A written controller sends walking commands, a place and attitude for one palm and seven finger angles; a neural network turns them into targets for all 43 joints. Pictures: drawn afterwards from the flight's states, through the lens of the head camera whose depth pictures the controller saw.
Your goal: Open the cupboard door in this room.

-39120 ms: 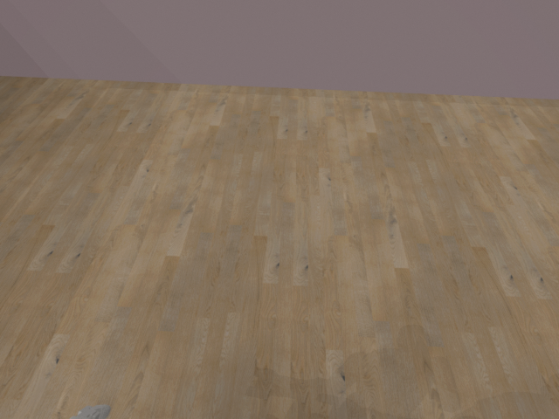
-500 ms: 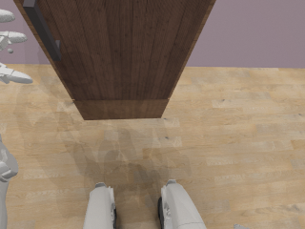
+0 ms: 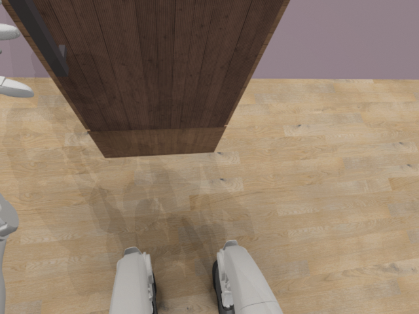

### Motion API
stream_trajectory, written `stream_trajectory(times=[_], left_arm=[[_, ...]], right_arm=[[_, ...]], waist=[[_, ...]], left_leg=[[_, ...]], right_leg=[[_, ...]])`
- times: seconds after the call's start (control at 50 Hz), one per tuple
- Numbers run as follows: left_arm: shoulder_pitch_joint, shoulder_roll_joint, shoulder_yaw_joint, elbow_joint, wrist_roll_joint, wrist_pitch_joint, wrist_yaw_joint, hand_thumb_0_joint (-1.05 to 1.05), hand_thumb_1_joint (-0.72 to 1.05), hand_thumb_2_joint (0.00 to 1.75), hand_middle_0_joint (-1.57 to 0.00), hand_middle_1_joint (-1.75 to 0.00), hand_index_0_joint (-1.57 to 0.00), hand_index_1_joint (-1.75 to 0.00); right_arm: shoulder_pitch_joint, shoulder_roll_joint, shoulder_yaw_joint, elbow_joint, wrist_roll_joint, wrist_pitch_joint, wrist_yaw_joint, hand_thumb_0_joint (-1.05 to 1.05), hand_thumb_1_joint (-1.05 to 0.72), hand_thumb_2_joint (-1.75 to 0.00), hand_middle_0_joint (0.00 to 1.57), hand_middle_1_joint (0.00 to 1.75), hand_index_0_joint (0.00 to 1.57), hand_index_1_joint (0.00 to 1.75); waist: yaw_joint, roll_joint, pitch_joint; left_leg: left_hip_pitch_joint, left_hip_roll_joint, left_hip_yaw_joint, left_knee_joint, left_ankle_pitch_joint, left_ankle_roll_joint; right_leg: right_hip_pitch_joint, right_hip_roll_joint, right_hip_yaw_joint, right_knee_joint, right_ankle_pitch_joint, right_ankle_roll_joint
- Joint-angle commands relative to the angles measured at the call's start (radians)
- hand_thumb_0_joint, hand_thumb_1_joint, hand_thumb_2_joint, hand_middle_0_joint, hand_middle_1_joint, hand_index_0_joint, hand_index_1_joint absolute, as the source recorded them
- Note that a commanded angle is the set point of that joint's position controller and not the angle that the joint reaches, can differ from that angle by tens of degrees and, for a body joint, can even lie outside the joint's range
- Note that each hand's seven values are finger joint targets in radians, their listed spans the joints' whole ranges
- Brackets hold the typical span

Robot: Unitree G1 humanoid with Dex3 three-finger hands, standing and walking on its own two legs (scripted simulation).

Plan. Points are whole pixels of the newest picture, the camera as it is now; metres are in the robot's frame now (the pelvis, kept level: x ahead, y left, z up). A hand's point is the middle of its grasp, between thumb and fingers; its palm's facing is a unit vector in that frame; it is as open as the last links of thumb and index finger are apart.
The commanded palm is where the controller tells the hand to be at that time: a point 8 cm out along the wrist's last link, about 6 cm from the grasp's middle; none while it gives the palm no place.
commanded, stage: move the hooked fingers beside the handle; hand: left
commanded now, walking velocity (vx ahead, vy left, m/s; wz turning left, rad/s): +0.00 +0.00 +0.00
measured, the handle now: (44, 28) +0.57 +0.22 +0.08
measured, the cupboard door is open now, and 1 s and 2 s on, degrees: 0 0 0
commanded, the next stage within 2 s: slide the fingers in behind the handle in 0.42 s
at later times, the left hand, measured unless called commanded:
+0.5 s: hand out of the picture +0.52 +0.27 +0.08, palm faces +0.02 -1.00 -0.04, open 14.0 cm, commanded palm +0.51 +0.31 +0.08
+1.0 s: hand (17, 54) +0.53 +0.25 +0.08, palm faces +0.01 -1.00 -0.03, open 13.9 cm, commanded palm +0.52 +0.28 +0.08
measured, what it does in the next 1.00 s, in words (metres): stands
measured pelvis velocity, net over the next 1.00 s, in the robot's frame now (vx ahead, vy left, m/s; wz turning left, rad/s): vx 0.00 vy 0.00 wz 0.01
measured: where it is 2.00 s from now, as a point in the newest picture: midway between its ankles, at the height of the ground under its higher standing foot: (187, 303)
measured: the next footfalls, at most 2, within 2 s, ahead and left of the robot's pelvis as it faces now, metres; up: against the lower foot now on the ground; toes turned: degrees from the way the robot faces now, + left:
none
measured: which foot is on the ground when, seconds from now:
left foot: down 0.00-1.00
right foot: down 0.00-1.00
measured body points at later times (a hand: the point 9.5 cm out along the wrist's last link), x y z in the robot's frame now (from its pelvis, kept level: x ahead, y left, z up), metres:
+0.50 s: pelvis +0.01 -0.01 +0.01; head +0.17 +0.04 +0.42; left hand +0.51 +0.33 +0.09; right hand +0.05 -0.28 -0.09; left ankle +0.05 +0.12 -0.61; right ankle +0.04 -0.16 -0.61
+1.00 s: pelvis +0.00 +0.00 +0.00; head +0.17 +0.04 +0.42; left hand +0.52 +0.31 +0.08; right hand +0.02 -0.27 -0.10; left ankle +0.05 +0.12 -0.61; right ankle +0.04 -0.16 -0.61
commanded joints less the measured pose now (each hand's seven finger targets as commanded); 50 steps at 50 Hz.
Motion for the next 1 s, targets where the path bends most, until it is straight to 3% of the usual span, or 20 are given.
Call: stream_trajectory(times=[0.0, 0.02, 0.06, 0.18, 0.26, 0.3, 0.32, 0.36, 0.48, 0.56, 0.66, 0.72, 0.76, 0.78, 0.82, 0.88, 0.92, 0.98], left_arm=[[-0.376, 0.290, 0.019, -0.222, -0.046, -0.062, -0.003, 0.00, -0.50, 0.30, -0.30, -1.20, -0.30, -1.20], [-0.379, 0.270, 0.000, -0.203, -0.047, -0.054, -0.005, 0.00, -0.50, 0.30, -0.30, -1.20, -0.30, -1.20], [-0.364, 0.249, -0.012, -0.196, -0.050, -0.051, -0.006, 0.00, -0.50, 0.30, -0.30, -1.20, -0.30, -1.20], [-0.332, 0.249, 0.008, -0.248, -0.066, -0.086, -0.002, 0.00, -0.50, 0.30, -0.30, -1.20, -0.30, -1.20], [-0.330, 0.244, -0.001, -0.198, -0.063, -0.089, 0.001, 0.00, -0.50, 0.30, -0.30, -1.20, -0.30, -1.20], [-0.346, 0.238, -0.005, -0.214, -0.061, -0.095, 0.005, 0.00, -0.50, 0.30, -0.30, -1.20, -0.30, -1.20], [-0.338, 0.263, 0.015, -0.222, -0.061, -0.102, 0.007, 0.00, -0.50, 0.30, -0.30, -1.20, -0.30, -1.20], [-0.354, 0.245, 0.001, -0.224, -0.069, -0.111, 0.002, 0.00, -0.50, 0.30, -0.30, -1.20, -0.30, -1.20], [-0.369, 0.293, 0.015, -0.183, -0.058, -0.103, -0.013, 0.00, -0.50, 0.30, -0.30, -1.20, -0.30, -1.20], [-0.401, 0.241, -0.027, -0.190, -0.066, -0.099, -0.020, 0.00, -0.50, 0.30, -0.30, -1.20, -0.30, -1.20], [-0.383, 0.231, -0.021, -0.220, -0.071, -0.088, -0.012, 0.00, -0.50, 0.30, -0.30, -1.20, -0.30, -1.20], [-0.388, 0.217, -0.031, -0.187, -0.061, -0.069, 0.009, 0.00, -0.50, 0.30, -0.30, -1.20, -0.30, -1.20], [-0.432, 0.211, -0.037, -0.211, -0.057, -0.075, 0.029, 0.00, -0.50, 0.30, -0.30, -1.20, -0.30, -1.20], [-0.429, 0.245, -0.010, -0.217, -0.052, -0.079, 0.038, 0.00, -0.50, 0.30, -0.30, -1.20, -0.30, -1.20], [-0.421, 0.248, -0.007, -0.227, -0.045, -0.088, 0.050, 0.00, -0.50, 0.30, -0.30, -1.20, -0.30, -1.20], [-0.429, 0.206, -0.033, -0.259, -0.045, -0.104, 0.056, 0.00, -0.50, 0.30, -0.30, -1.20, -0.30, -1.20], [-0.399, 0.155, -0.062, -0.219, -0.050, -0.094, 0.055, 0.00, -0.50, 0.30, -0.30, -1.20, -0.30, -1.20], [-0.408, 0.179, -0.043, -0.207, -0.053, -0.089, 0.059, 0.00, -0.50, 0.30, -0.30, -1.20, -0.30, -1.20]], right_arm=[[0.194, -0.218, -0.088, -0.025, 0.003, -0.007, -0.014, 0.00, -0.90, -0.90, 0.20, 0.30, 0.20, 0.30], [0.192, -0.218, -0.089, -0.022, 0.005, -0.006, -0.015, 0.00, -0.90, -0.90, 0.20, 0.30, 0.20, 0.30], [0.195, -0.215, -0.088, -0.027, 0.007, -0.007, -0.017, 0.00, -0.90, -0.90, 0.20, 0.30, 0.20, 0.30], [0.188, -0.211, -0.095, -0.030, 0.004, -0.003, -0.014, 0.00, -0.90, -0.90, 0.20, 0.30, 0.20, 0.30], [0.174, -0.207, -0.089, -0.034, 0.011, -0.001, -0.016, 0.00, -0.90, -0.90, 0.20, 0.30, 0.20, 0.30], [0.172, -0.208, -0.092, -0.035, 0.009, -0.002, -0.016, 0.00, -0.90, -0.90, 0.20, 0.30, 0.20, 0.30], [0.170, -0.210, -0.093, -0.036, 0.008, -0.002, -0.017, 0.00, -0.90, -0.90, 0.20, 0.30, 0.20, 0.30], [0.167, -0.206, -0.091, -0.035, 0.010, -0.004, -0.018, 0.00, -0.90, -0.90, 0.20, 0.30, 0.20, 0.30], [0.159, -0.213, -0.083, -0.034, 0.012, -0.005, -0.024, 0.00, -0.90, -0.90, 0.20, 0.30, 0.20, 0.30], [0.160, -0.211, -0.084, -0.031, 0.012, -0.012, -0.024, 0.00, -0.90, -0.90, 0.20, 0.30, 0.20, 0.30], [0.169, -0.211, -0.089, -0.025, 0.008, -0.013, -0.021, 0.00, -0.90, -0.90, 0.20, 0.30, 0.20, 0.30], [0.167, -0.211, -0.086, -0.024, 0.010, -0.009, -0.020, 0.00, -0.90, -0.90, 0.20, 0.30, 0.20, 0.30], [0.169, -0.206, -0.085, -0.024, 0.008, -0.015, -0.021, 0.00, -0.90, -0.90, 0.20, 0.30, 0.20, 0.30], [0.173, -0.209, -0.087, -0.020, 0.005, -0.015, -0.021, 0.00, -0.90, -0.90, 0.20, 0.30, 0.20, 0.30], [0.174, -0.205, -0.086, -0.020, 0.003, -0.017, -0.019, 0.00, -0.90, -0.90, 0.20, 0.30, 0.20, 0.30], [0.177, -0.203, -0.090, -0.014, 0.000, -0.019, -0.013, 0.00, -0.90, -0.90, 0.20, 0.30, 0.20, 0.30], [0.172, -0.200, -0.092, -0.013, 0.004, -0.019, -0.011, 0.00, -0.90, -0.90, 0.20, 0.30, 0.20, 0.30], [0.179, -0.204, -0.090, -0.009, 0.003, -0.018, -0.014, 0.00, -0.90, -0.90, 0.20, 0.30, 0.20, 0.30]], waist=[[0.019, 0.250, -0.599], [0.006, 0.230, -0.566], [0.009, 0.231, -0.553], [0.025, 0.228, -0.589], [0.019, 0.198, -0.514], [0.019, 0.203, -0.540], [0.025, 0.206, -0.554], [0.016, 0.203, -0.544], [0.019, 0.207, -0.549], [0.004, 0.227, -0.554], [0.018, 0.241, -0.608], [0.007, 0.192, -0.544], [0.001, 0.209, -0.549], [0.010, 0.220, -0.576], [0.013, 0.218, -0.587], [0.007, 0.245, -0.604], [0.000, 0.219, -0.563], [0.005, 0.208, -0.561]], left_leg=[[0.676, -0.046, -0.048, -0.155, 0.410, 0.024], [0.654, -0.047, -0.045, -0.160, 0.387, 0.027], [0.652, -0.050, -0.040, -0.161, 0.395, 0.030], [0.688, -0.052, -0.035, -0.161, 0.463, 0.026], [0.615, -0.057, -0.021, -0.161, 0.393, 0.032], [0.628, -0.057, -0.021, -0.160, 0.390, 0.031], [0.627, -0.057, -0.021, -0.159, 0.395, 0.030], [0.624, -0.058, -0.016, -0.150, 0.404, 0.034], [0.586, -0.058, -0.018, -0.142, 0.365, 0.034], [0.599, -0.058, -0.024, -0.135, 0.353, 0.036], [0.632, -0.056, -0.032, -0.134, 0.386, 0.031], [0.579, -0.056, -0.029, -0.146, 0.320, 0.033], [0.575, -0.058, -0.026, -0.145, 0.303, 0.036], [0.587, -0.057, -0.026, -0.144, 0.316, 0.033], [0.591, -0.057, -0.027, -0.144, 0.337, 0.032], [0.641, -0.054, -0.033, -0.148, 0.358, 0.028], [0.619, -0.057, -0.030, -0.155, 0.328, 0.028], [0.608, -0.057, -0.033, -0.162, 0.321, 0.028]], right_leg=[[0.116, 0.062, -0.048, -0.146, 0.240, -0.073], [0.116, 0.061, -0.047, -0.154, 0.234, -0.071], [0.116, 0.062, -0.044, -0.154, 0.242, -0.073], [0.158, 0.062, -0.041, -0.156, 0.292, -0.073], [0.168, 0.062, -0.034, -0.159, 0.266, -0.073], [0.168, 0.061, -0.033, -0.161, 0.261, -0.070], [0.178, 0.060, -0.031, -0.158, 0.267, -0.071], [0.176, 0.061, -0.027, -0.155, 0.279, -0.071], [0.178, 0.060, -0.026, -0.146, 0.252, -0.071], [0.141, 0.059, -0.028, -0.142, 0.236, -0.073], [0.142, 0.058, -0.031, -0.135, 0.251, -0.074], [0.137, 0.058, -0.033, -0.148, 0.212, -0.068], [0.131, 0.059, -0.030, -0.145, 0.201, -0.070], [0.142, 0.057, -0.031, -0.144, 0.209, -0.070], [0.155, 0.057, -0.030, -0.142, 0.221, -0.071], [0.136, 0.058, -0.033, -0.143, 0.229, -0.073], [0.131, 0.059, -0.035, -0.155, 0.213, -0.072], [0.138, 0.058, -0.037, -0.152, 0.209, -0.073]])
